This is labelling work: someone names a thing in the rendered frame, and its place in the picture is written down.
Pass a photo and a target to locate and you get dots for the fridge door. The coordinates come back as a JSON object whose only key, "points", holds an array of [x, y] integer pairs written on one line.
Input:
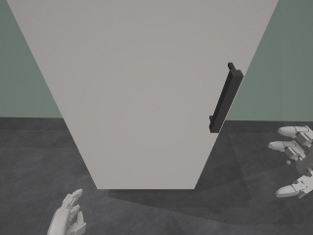
{"points": [[137, 80]]}

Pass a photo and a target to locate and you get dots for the robot left hand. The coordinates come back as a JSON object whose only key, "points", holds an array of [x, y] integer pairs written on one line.
{"points": [[62, 218]]}

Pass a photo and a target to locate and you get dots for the robot right hand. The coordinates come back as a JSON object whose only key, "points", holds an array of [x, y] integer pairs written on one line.
{"points": [[304, 135]]}

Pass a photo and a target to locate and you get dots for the handle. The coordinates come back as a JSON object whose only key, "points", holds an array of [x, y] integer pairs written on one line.
{"points": [[229, 91]]}

